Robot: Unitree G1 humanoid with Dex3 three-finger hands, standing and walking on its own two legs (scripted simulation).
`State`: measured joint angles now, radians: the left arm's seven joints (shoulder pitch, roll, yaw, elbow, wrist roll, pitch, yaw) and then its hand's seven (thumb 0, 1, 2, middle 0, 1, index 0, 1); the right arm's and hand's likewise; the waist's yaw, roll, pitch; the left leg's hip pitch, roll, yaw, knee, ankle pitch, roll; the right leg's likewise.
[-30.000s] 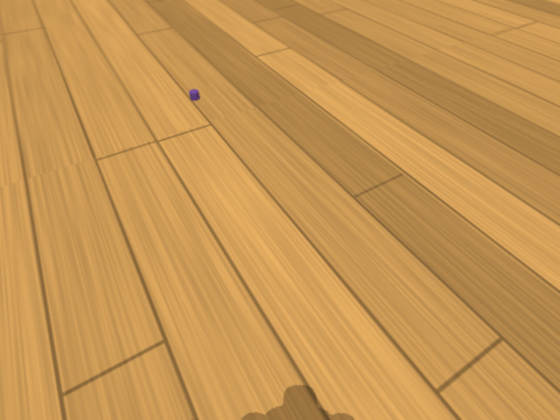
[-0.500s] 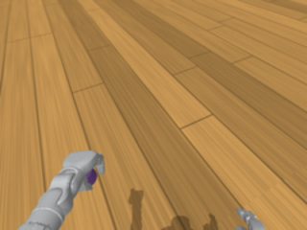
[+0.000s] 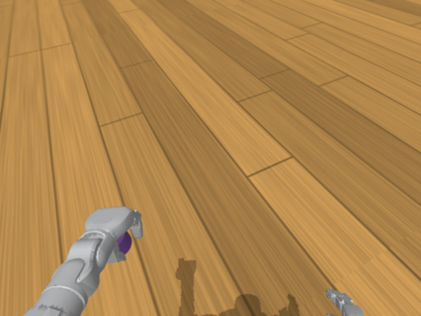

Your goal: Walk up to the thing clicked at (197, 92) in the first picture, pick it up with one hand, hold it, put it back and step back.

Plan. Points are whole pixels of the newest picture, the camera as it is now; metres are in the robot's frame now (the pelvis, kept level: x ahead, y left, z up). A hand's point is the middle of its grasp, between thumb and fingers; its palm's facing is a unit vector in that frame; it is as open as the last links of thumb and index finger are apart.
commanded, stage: crouch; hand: left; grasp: from above
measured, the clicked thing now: (113, 240) +0.31 +0.24 -0.05
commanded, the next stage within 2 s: none
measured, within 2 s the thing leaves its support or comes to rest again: neither
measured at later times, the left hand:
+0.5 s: hand (124, 260) +0.29 +0.24 -0.13, palm faces -0.46 +0.00 -0.89, open 7.7 cm
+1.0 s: hand (142, 276) +0.34 +0.27 -0.38, palm faces -0.47 +0.00 -0.88, open 7.7 cm
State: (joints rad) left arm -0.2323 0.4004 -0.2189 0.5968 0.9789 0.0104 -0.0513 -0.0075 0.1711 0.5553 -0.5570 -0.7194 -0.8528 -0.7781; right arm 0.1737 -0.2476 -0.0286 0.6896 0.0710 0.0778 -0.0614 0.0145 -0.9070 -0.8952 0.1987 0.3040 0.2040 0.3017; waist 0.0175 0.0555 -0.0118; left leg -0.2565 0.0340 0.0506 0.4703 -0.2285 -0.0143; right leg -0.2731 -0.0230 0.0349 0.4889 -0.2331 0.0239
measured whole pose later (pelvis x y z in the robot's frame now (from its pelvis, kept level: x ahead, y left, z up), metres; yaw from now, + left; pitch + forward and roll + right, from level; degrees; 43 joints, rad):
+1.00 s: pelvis -0.06 +0.01 -0.25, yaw +0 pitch +34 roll -3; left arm -0.67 0.49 0.00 1.19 1.18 -0.11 0.33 -0.05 0.21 0.49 -0.59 -0.66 -0.84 -0.68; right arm 0.21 -0.22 -0.07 0.73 -0.06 -0.01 0.02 0.01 -0.90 -0.89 0.20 0.30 0.21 0.30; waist -0.12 0.06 -0.20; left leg -1.74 0.03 -0.04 1.76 -0.62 0.00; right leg -1.70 -0.02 0.01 1.72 -0.62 0.04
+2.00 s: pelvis -0.08 +0.01 -0.43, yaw -3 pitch +34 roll -7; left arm -0.89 0.70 0.11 1.45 1.28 -0.24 0.41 -0.08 0.22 0.44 -0.61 -0.63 -0.93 -0.64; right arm 0.14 -0.25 0.01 0.78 -0.14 -0.05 0.13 0.01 -0.91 -0.89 0.20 0.30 0.21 0.30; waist -0.19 0.00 -0.08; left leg -2.28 0.02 -0.13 2.35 -0.67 -0.01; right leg -2.21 0.01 -0.03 2.28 -0.67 0.05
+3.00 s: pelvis -0.07 +0.01 -0.48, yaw -8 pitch +31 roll -10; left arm -0.91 0.86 0.23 1.64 1.35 -0.30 0.58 -0.07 0.21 0.45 -0.62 -0.62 -0.99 -0.67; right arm 0.07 -0.28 0.12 0.77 -0.27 -0.10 0.19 0.00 -0.90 -0.89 0.20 0.30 0.21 0.30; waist -0.26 -0.07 0.05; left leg -2.37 0.01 -0.22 2.55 -0.73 -0.03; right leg -2.29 0.04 -0.09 2.43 -0.70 0.06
